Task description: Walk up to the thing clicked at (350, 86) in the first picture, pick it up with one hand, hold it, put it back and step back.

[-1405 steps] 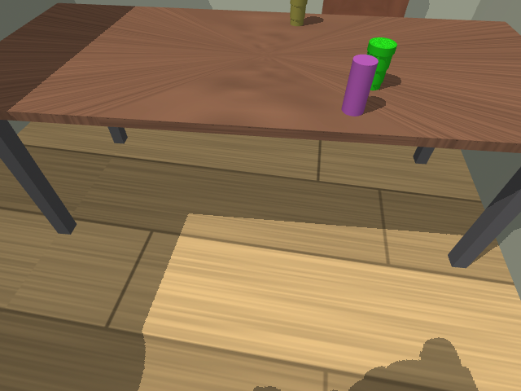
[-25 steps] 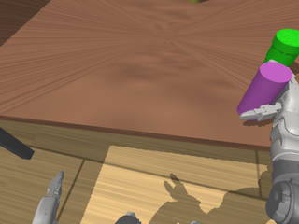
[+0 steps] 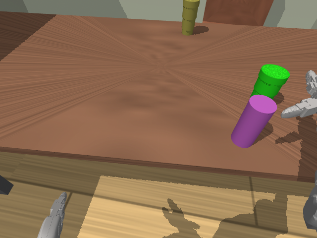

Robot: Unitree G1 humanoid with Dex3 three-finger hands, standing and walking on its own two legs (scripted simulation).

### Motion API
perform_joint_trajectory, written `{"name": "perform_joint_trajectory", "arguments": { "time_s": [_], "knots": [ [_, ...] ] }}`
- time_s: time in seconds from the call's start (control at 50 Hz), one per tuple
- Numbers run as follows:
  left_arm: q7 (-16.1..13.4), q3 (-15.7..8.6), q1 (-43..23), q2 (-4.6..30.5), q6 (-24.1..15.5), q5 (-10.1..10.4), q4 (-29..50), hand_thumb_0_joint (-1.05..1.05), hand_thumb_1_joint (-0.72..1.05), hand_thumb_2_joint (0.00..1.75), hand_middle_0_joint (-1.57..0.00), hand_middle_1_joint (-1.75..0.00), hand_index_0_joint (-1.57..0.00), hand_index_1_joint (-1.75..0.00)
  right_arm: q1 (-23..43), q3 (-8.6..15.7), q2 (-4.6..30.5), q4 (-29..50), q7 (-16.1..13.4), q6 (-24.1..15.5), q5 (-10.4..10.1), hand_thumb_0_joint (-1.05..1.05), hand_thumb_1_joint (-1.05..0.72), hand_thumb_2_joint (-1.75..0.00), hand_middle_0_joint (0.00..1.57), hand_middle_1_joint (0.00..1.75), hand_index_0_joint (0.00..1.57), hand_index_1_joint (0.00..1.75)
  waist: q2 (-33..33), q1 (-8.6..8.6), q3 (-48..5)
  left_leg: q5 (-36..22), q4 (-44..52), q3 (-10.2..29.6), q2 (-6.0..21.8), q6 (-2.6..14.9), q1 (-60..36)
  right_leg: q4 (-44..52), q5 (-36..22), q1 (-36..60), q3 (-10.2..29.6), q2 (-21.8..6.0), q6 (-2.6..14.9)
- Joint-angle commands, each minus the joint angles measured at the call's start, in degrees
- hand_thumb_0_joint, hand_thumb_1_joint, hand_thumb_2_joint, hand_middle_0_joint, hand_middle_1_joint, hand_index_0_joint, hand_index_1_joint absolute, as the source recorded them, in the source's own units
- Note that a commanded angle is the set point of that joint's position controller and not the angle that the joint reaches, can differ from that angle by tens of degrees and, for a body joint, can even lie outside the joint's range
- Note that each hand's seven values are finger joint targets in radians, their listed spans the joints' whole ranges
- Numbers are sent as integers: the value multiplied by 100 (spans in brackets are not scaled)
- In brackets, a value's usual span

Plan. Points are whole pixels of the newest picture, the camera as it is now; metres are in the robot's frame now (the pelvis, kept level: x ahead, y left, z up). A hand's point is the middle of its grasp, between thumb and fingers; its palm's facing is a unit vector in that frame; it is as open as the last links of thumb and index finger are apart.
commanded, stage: rise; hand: right
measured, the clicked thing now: (251, 123) +0.44 -0.21 +0.06
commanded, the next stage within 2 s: sink last in 0.02 s
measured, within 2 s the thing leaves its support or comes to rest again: neither
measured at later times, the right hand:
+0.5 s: hand out of the picture +0.36 -0.36 +0.14, palm faces +0.46 +0.80 -0.38, open 17.5 cm
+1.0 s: hand out of the picture +0.17 -0.24 +0.13, palm faces +0.38 +0.85 -0.37, open 17.6 cm
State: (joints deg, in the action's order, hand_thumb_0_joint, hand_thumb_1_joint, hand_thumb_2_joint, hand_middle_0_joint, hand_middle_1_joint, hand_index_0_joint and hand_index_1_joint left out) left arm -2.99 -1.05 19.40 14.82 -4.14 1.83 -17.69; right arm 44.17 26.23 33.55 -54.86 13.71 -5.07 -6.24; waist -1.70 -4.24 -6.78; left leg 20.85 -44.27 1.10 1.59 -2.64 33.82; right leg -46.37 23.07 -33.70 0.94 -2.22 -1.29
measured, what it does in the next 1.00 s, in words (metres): stands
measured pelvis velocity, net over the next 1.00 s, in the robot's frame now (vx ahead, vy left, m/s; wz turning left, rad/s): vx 0.00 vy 0.02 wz -0.04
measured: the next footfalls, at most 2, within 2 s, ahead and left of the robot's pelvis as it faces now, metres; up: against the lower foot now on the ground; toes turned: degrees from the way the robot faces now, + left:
none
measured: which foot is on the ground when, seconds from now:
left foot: down 0.00-1.00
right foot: down 0.00-1.00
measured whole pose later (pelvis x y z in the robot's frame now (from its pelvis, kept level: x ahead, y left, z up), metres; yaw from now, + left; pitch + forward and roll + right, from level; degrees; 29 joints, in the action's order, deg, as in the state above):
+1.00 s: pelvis +0.00 +0.02 +0.02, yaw -3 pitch +0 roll +0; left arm -3.2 -7.3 20.4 12.4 -2.4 2.0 -21.6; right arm -31.1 16.0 15.6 19.6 -0.8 -4.2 -4.1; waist -2.6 4.0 -1.7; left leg 19.4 -36.9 -1.2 2.8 -1.5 17.4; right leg -35.7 18.9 -16.9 2.7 -1.2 -2.3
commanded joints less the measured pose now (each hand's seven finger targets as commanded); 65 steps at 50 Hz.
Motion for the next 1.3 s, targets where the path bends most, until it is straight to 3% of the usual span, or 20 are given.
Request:
{"name": "perform_joint_trajectory", "arguments": {
  "time_s": [0.0,0.04,0.08,0.14,0.2,0.26,0.34,0.38,0.46,0.5,0.54,0.62,0.66,0.72,0.8,0.9,1.04,1.18,1.22,1.28],
  "knots": [
    [31,-435,550,719,-227,79,928,0,-54,5,-5,-4,-4,-5,1609,-136,1725,405,-388,-65,333,0,60,-3,6,6,6,6,512,-25,-1085,-1623,841,-243,-154,111,-957,830,-1568,919,-287,193,213],
    [144,-439,824,783,-140,70,834,0,-52,4,-5,-4,-5,-4,1366,105,2299,475,-492,8,483,0,61,-3,5,6,6,6,455,73,-998,-1625,883,-234,-98,112,-1081,909,-1534,778,-344,249,216],
    [267,-264,571,615,-119,78,861,0,-52,4,-5,-4,-5,-4,2156,382,2987,1149,-684,-70,632,0,61,-3,5,6,6,6,-203,222,-1535,-1794,841,-218,-106,166,-1192,903,-1859,1208,-359,252,144],
    [300,-323,223,654,-143,85,758,0,-51,5,-5,-5,-6,-4,2565,513,3285,1901,-947,-133,731,0,61,-3,5,6,5,6,-894,364,-2107,-2074,789,-215,-119,233,-1421,918,-2264,1562,-328,256,63],
    [264,-64,-582,614,-236,70,1161,0,-52,5,-5,-5,-5,-4,2412,577,3217,2133,-1231,-219,774,0,61,-4,5,6,5,6,-1135,494,-2711,-2284,807,-247,-172,286,-1674,875,-2766,1909,-282,185,-21],
    [171,-349,-282,835,-242,31,752,0,-53,6,-5,-5,-5,-5,1051,237,2335,1138,-1397,-157,788,0,60,-4,6,5,5,5,-730,308,-2081,-2195,906,-354,-260,301,-1464,941,-2902,1848,-230,92,-51],
    [108,-685,-213,1211,-310,23,1267,0,-53,5,-5,-5,-5,-4,-103,24,1758,1395,-1405,-31,684,0,56,-5,6,5,5,5,-351,297,-1870,-2289,977,-464,-264,298,-1452,963,-3182,2091,-216,34,-39],
    [167,-504,561,816,-223,79,615,0,-53,5,-6,-5,-6,-4,-632,160,1823,2454,-1386,-32,575,0,55,-5,6,5,5,5,-600,468,-1529,-2292,1006,-505,-260,310,-1458,1039,-3334,2093,-244,35,-39],
    [358,-390,618,454,-88,207,440,0,-52,5,-6,-6,-6,-5,-2589,64,1204,4662,-1282,94,308,0,54,-5,6,5,5,5,-568,625,-1022,-2143,1115,-563,-321,341,-1544,1296,-3133,1941,-303,25,-9],
    [430,-257,372,222,-34,226,291,0,-52,5,-6,-5,-6,-5,-2734,-54,989,5782,-1299,122,247,0,54,-5,6,5,5,5,-777,676,-740,-1929,1201,-529,-298,351,-1623,1418,-2704,1777,-335,54,-7],
    [397,-413,133,314,3,215,363,0,-54,6,-5,-5,-5,-5,-3468,64,872,6724,-1389,90,189,0,55,-5,6,5,5,5,-690,668,-547,-1881,1268,-519,-265,342,-1781,1503,-2484,1702,-345,71,18],
    [130,-1227,-373,1156,36,124,731,0,-52,5,-5,-5,-5,-5,-4373,589,1074,7747,-1645,73,178,0,56,-4,6,5,5,5,-668,650,-698,-1822,1303,-467,-187,311,-2064,1527,-2231,1863,-319,134,52],
    [-11,-1340,-694,1214,-32,76,1020,0,-52,4,-5,-4,-5,-4,-4956,398,564,8028,-1746,49,169,0,58,-4,6,6,5,6,-397,652,-812,-1879,1279,-488,-185,287,-2218,1509,-2271,1985,-258,140,63],
    [-146,-1290,-207,886,-71,55,932,0,-51,4,-5,-5,-5,-4,-6389,150,-117,7995,-1787,-13,145,0,59,-4,5,6,5,6,-18,612,-411,-1721,1277,-552,-198,261,-2108,1496,-2177,1864,-231,138,98],
    [-27,-583,284,38,-33,98,780,0,-50,3,-5,-5,-6,-4,-7369,-489,-912,8192,-1591,-154,135,0,57,-5,5,6,5,6,224,675,265,-1513,1399,-519,-111,174,-1902,1499,-1804,1592,-394,224,145],
    [-36,-849,-6,316,-86,32,448,0,-50,4,-5,-6,-6,-5,-6409,-368,-526,9115,-1569,-353,168,0,56,-5,5,6,5,6,-251,488,547,-796,1484,-428,-61,167,-1428,1708,-977,1592,-378,280,154],
    [-171,-1338,-37,708,-331,-64,390,0,-51,4,-5,-6,-6,-5,-7055,266,-294,8438,-1680,-602,207,0,56,-5,5,6,5,6,171,667,243,-773,1549,-403,43,138,-1709,1563,-1081,1696,-345,384,184],
    [-100,-1231,-603,588,-372,-41,509,0,-52,5,-5,-5,-5,-5,-6722,447,-242,7712,-1639,-982,218,0,58,-5,5,6,5,6,623,879,557,-203,1743,-364,78,148,-1647,1666,-862,1588,-318,354,138],
    [-73,-896,-616,267,-390,-54,305,0,-53,6,-5,-5,-5,-5,-6502,392,-236,7518,-1617,-1085,245,0,58,-5,5,6,5,6,522,847,708,199,1946,-203,156,142,-1558,1676,-632,1555,-389,397,127],
    [-79,-849,-562,209,-461,-62,-180,0,-53,6,-5,-5,-5,-5,-6337,345,-172,7566,-1610,-1242,259,0,56,-5,5,6,5,6,156,837,783,515,2023,-118,174,156,-1503,1782,-411,1539,-396,387,109]
  ]
}}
